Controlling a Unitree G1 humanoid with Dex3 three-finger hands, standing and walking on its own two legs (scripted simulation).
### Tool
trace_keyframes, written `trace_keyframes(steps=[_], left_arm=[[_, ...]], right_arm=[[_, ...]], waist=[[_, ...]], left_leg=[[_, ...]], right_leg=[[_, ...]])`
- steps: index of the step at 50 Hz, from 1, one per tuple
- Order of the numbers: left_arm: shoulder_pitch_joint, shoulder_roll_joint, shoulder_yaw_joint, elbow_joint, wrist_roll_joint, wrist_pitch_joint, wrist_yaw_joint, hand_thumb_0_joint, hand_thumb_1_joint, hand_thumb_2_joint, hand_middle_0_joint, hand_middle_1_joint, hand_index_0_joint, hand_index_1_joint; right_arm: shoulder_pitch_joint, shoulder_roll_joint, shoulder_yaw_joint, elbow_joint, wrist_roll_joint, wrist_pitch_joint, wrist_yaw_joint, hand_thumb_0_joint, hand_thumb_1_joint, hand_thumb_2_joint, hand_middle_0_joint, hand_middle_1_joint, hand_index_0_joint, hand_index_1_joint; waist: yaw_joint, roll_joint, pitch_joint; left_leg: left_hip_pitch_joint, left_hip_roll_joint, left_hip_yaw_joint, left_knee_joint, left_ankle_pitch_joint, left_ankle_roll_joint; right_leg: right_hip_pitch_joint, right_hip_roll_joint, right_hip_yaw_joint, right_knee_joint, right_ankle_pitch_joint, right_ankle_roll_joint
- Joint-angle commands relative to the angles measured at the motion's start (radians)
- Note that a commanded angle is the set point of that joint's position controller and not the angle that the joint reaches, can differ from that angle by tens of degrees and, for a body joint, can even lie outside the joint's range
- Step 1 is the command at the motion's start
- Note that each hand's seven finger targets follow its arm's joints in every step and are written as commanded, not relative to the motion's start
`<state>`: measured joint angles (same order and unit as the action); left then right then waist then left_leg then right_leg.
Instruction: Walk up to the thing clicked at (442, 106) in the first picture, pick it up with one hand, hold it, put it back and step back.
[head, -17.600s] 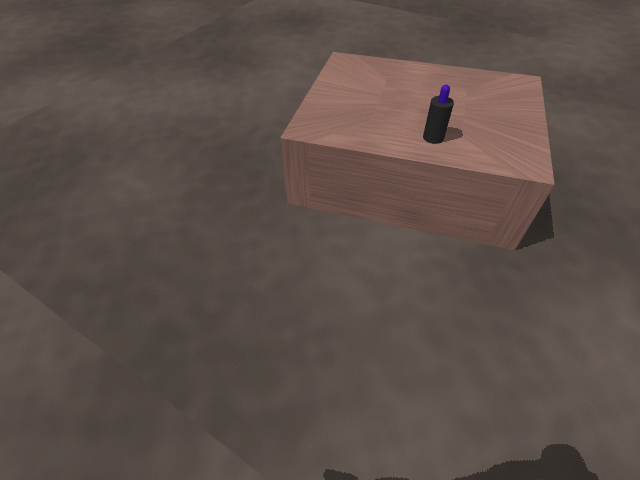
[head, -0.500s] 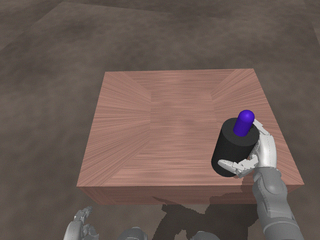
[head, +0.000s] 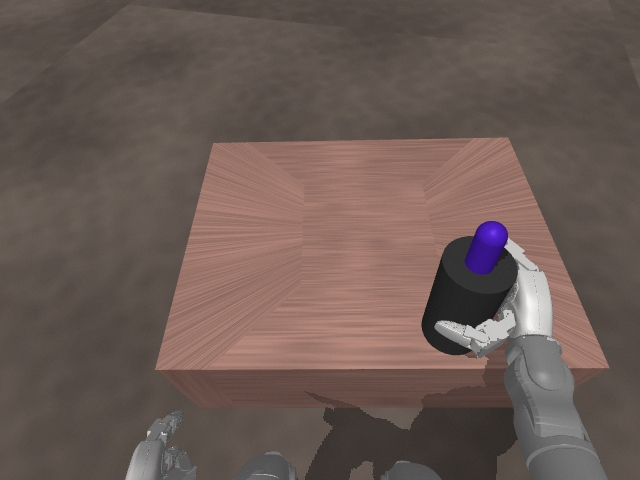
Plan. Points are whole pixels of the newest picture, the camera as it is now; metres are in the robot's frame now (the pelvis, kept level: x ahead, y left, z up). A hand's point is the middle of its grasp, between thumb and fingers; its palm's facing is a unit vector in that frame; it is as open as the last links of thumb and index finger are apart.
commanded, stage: hold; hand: right
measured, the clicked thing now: (469, 286) +0.31 -0.15 +0.06
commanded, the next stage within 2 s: crouch in 1.06 s
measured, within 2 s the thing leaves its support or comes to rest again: neither
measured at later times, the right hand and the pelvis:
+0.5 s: hand (472, 291) +0.32 -0.16 +0.04, palm faces +0.10 +0.99 -0.03, open 11.4 cm; pelvis +0.00 +0.00 +0.00, yaw +0 degrees
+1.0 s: hand (472, 295) +0.32 -0.16 +0.03, palm faces +0.11 +0.99 -0.04, open 11.4 cm; pelvis +0.00 +0.00 +0.00, yaw +0 degrees
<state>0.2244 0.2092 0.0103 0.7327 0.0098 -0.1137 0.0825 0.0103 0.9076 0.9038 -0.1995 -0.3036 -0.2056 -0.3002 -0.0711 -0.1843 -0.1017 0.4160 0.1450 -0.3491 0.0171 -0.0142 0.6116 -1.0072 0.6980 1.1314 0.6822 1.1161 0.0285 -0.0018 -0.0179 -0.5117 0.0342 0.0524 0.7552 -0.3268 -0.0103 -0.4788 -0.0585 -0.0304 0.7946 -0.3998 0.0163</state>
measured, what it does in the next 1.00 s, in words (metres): stands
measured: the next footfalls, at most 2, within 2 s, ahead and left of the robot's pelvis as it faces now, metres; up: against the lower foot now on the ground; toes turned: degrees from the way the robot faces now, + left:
none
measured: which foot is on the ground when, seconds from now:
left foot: down 0.00-1.00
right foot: down 0.00-1.00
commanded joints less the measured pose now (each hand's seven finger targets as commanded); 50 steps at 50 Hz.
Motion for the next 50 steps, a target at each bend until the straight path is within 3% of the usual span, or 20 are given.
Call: trace_keyframes(steps=[1, 5, 6, 8, 9, 15, 16, 19, 21, 27, 28, 29, 30, 31, 32, 35, 37, 39, 42, 50], left_arm=[[-0.033, 0.135, 0.042, -0.114, 0.002, -0.043, 0.013, 0.0, 0.904, 0.902, -0.198, -0.303, -0.204, -0.297], [-0.035, 0.132, 0.039, -0.122, 0.003, -0.042, 0.009, 0.0, 0.906, 0.898, -0.198, -0.302, -0.205, -0.294], [-0.031, 0.132, 0.041, -0.12, 0.004, -0.046, 0.01, 0.0, 0.905, 0.9, -0.198, -0.301, -0.204, -0.295], [-0.031, 0.134, 0.04, -0.118, 0.005, -0.049, 0.009, 0.0, 0.909, 0.897, -0.199, -0.304, -0.207, -0.295], [-0.023, 0.134, 0.04, -0.115, 0.003, -0.048, 0.009, 0.0, 0.904, 0.9, -0.199, -0.303, -0.206, -0.297], [-0.023, 0.123, 0.036, -0.108, 0.005, -0.046, 0.013, 0.0, 0.901, 0.903, -0.199, -0.303, -0.204, -0.298], [-0.028, 0.119, 0.032, -0.114, 0.004, -0.046, 0.014, 0.0, 0.904, 0.901, -0.197, -0.302, -0.204, -0.295], [-0.021, 0.126, 0.037, -0.114, 0.004, -0.045, 0.017, 0.0, 0.899, 0.903, -0.198, -0.302, -0.203, -0.297], [-0.03, 0.112, 0.026, -0.121, 0.002, -0.048, 0.014, 0.0, 0.9, 0.904, -0.198, -0.303, -0.203, -0.298], [-0.027, 0.128, 0.036, -0.107, 0.004, -0.046, 0.015, 0.0, 0.9, 0.902, -0.199, -0.302, -0.204, -0.297], [-0.026, 0.131, 0.039, -0.109, 0.005, -0.05, 0.014, 0.0, 0.904, 0.9, -0.198, -0.302, -0.204, -0.296], [-0.037, 0.113, 0.025, -0.116, 0.003, -0.05, 0.009, 0.0, 0.9, 0.903, -0.2, -0.303, -0.205, -0.299], [-0.026, 0.118, 0.029, -0.113, 0.004, -0.048, 0.012, 0.0, 0.906, 0.897, -0.197, -0.301, -0.204, -0.294], [-0.022, 0.128, 0.037, -0.106, 0.005, -0.048, 0.015, 0.0, 0.902, 0.902, -0.199, -0.303, -0.204, -0.298], [-0.024, 0.132, 0.039, -0.107, 0.007, -0.049, 0.01, 0.0, 0.908, 0.897, -0.197, -0.302, -0.205, -0.295], [-0.017, 0.126, 0.037, -0.117, 0.005, -0.044, 0.011, 0.0, 0.905, 0.899, -0.198, -0.302, -0.205, -0.295], [-0.025, 0.126, 0.039, -0.114, 0.008, -0.047, 0.009, 0.0, 0.906, 0.899, -0.198, -0.302, -0.205, -0.295], [-0.023, 0.126, 0.038, -0.12, 0.006, -0.045, 0.013, 0.0, 0.903, 0.901, -0.199, -0.303, -0.205, -0.297], [-0.025, 0.128, 0.038, -0.119, 0.006, -0.048, 0.014, 0.0, 0.905, 0.903, -0.199, -0.304, -0.206, -0.298], [-0.017, 0.123, 0.036, -0.112, 0.004, -0.048, 0.016, 0.0, 0.901, 0.9, -0.199, -0.302, -0.205, -0.296]], right_arm=[[-0.398, -0.1, -0.053, -0.342, 0.047, -0.128, 0.001, 0.0, -0.011, -1.351, 1.285, 1.483, 1.341, 1.483], [-0.414, -0.144, -0.09, -0.364, 0.041, -0.139, 0.001, 0.0, -0.011, -1.346, 1.289, 1.482, 1.344, 1.482], [-0.382, -0.095, -0.052, -0.321, 0.041, -0.134, 0.008, 0.0, -0.005, -1.35, 1.289, 1.486, 1.345, 1.486], [-0.4, -0.105, -0.056, -0.341, 0.046, -0.137, 0.009, 0.0, 0.008, -1.343, 1.286, 1.482, 1.342, 1.482], [-0.421, -0.136, -0.084, -0.354, 0.043, -0.141, 0.004, 0.0, 0.028, -1.352, 1.283, 1.489, 1.342, 1.489], [-0.403, -0.151, -0.105, -0.354, 0.043, -0.143, -0.001, 0.0, 0.009, -1.353, 1.286, 1.488, 1.344, 1.488], [-0.414, -0.122, -0.071, -0.364, 0.043, -0.141, 0.0, 0.0, 0.002, -1.35, 1.287, 1.486, 1.344, 1.486], [-0.404, -0.152, -0.098, -0.358, 0.039, -0.139, -0.004, 0.0, 0.007, -1.358, 1.285, 1.49, 1.344, 1.49], [-0.424, -0.115, -0.057, -0.398, 0.042, -0.136, -0.002, 0.0, -0.002, -1.369, 1.294, 1.501, 1.354, 1.501], [-0.378, -0.125, -0.078, -0.32, 0.037, -0.123, -0.002, 0.0, -0.007, -1.36, 1.295, 1.495, 1.352, 1.495], [-0.378, -0.088, -0.05, -0.31, 0.041, -0.12, 0.003, 0.0, -0.01, -1.347, 1.29, 1.483, 1.345, 1.483], [-0.441, -0.145, -0.092, -0.398, 0.045, -0.134, -0.003, 0.0, 0.009, -1.355, 1.29, 1.491, 1.348, 1.491], [-0.423, -0.143, -0.098, -0.358, 0.039, -0.133, -0.005, 0.0, 0.002, -1.349, 1.289, 1.487, 1.346, 1.487], [-0.367, -0.127, -0.093, -0.307, 0.037, -0.124, -0.004, 0.0, 0.012, -1.347, 1.284, 1.484, 1.341, 1.484], [-0.34, -0.063, -0.036, -0.277, 0.043, -0.122, 0.007, 0.0, -0.018, -1.339, 1.29, 1.477, 1.344, 1.477], [-0.412, -0.171, -0.121, -0.368, 0.037, -0.146, -0.002, 0.0, 0.036, -1.346, 1.279, 1.485, 1.339, 1.485], [-0.367, -0.092, -0.069, -0.29, 0.044, -0.139, 0.01, 0.0, 0.026, -1.342, 1.277, 1.479, 1.336, 1.479], [-0.46, -0.162, -0.118, -0.392, 0.046, -0.159, 0.003, 0.0, 0.053, -1.364, 1.281, 1.5, 1.345, 1.5], [-0.403, -0.125, -0.07, -0.414, 0.045, -0.152, 0.006, 0.0, 0.008, -1.357, 1.286, 1.49, 1.345, 1.49], [-0.415, -0.125, -0.082, -0.358, 0.047, -0.146, 0.003, 0.0, 0.037, -1.361, 1.279, 1.494, 1.341, 1.494]], waist=[[0.005, -0.038, -0.279], [-0.01, -0.043, -0.324], [-0.001, -0.02, -0.323], [0.0, -0.043, -0.317], [-0.004, -0.043, -0.327], [-0.009, -0.039, -0.331], [0.004, -0.043, -0.316], [-0.009, -0.06, -0.341], [-0.001, -0.042, -0.329], [-0.003, -0.036, -0.288], [0.008, -0.02, -0.294], [-0.012, -0.056, -0.31], [-0.006, -0.048, -0.333], [-0.007, -0.04, -0.313], [0.002, -0.028, -0.294], [-0.02, -0.036, -0.363], [-0.001, -0.035, -0.314], [-0.003, -0.037, -0.369], [-0.004, -0.059, -0.35], [0.002, -0.029, -0.331]], left_leg=[[0.126, -0.037, -0.005, -0.104, 0.169, 0.015], [0.162, -0.033, -0.011, -0.107, 0.17, 0.015], [0.158, -0.034, -0.007, -0.102, 0.19, 0.012], [0.146, -0.034, -0.008, -0.095, 0.203, 0.014], [0.146, -0.034, -0.009, -0.092, 0.208, 0.015], [0.171, -0.026, -0.021, -0.095, 0.235, 0.01], [0.159, -0.028, -0.02, -0.097, 0.226, 0.01], [0.166, -0.027, -0.02, -0.097, 0.224, 0.013], [0.165, -0.03, -0.017, -0.101, 0.208, 0.013], [0.143, -0.033, -0.007, -0.104, 0.192, 0.012], [0.136, -0.035, -0.005, -0.103, 0.184, 0.012], [0.154, -0.032, -0.01, -0.103, 0.18, 0.014], [0.155, -0.031, -0.012, -0.099, 0.202, 0.013], [0.149, -0.033, -0.008, -0.093, 0.218, 0.014], [0.138, -0.033, -0.008, -0.088, 0.216, 0.013], [0.19, -0.027, -0.018, -0.085, 0.256, 0.012], [0.149, -0.029, -0.021, -0.084, 0.227, 0.012], [0.167, -0.027, -0.028, -0.086, 0.233, 0.01], [0.156, -0.029, -0.02, -0.081, 0.228, 0.014], [0.145, -0.03, -0.018, -0.082, 0.22, 0.012]], right_leg=[[0.09, 0.037, 0.027, -0.142, 0.187, -0.014], [0.103, 0.04, 0.023, -0.14, 0.18, -0.016], [0.106, 0.039, 0.024, -0.134, 0.202, -0.016], [0.102, 0.041, 0.025, -0.13, 0.223, -0.013], [0.11, 0.039, 0.027, -0.127, 0.229, -0.013], [0.095, 0.048, 0.015, -0.11, 0.231, -0.02], [0.093, 0.047, 0.015, -0.115, 0.219, -0.02], [0.108, 0.047, 0.017, -0.116, 0.229, -0.016], [0.106, 0.045, 0.018, -0.125, 0.209, -0.017], [0.091, 0.04, 0.023, -0.131, 0.206, -0.015], [0.089, 0.039, 0.026, -0.133, 0.198, -0.016], [0.09, 0.042, 0.022, -0.134, 0.19, -0.016], [0.108, 0.042, 0.021, -0.127, 0.214, -0.015], [0.1, 0.039, 0.024, -0.125, 0.238, -0.013], [0.085, 0.04, 0.024, -0.124, 0.237, -0.013], [0.11, 0.045, 0.02, -0.108, 0.27, -0.017], [0.069, 0.046, 0.018, -0.106, 0.233, -0.019], [0.1, 0.047, 0.016, -0.099, 0.226, -0.023], [0.108, 0.044, 0.019, -0.11, 0.231, -0.016], [0.076, 0.044, 0.021, -0.102, 0.226, -0.019]])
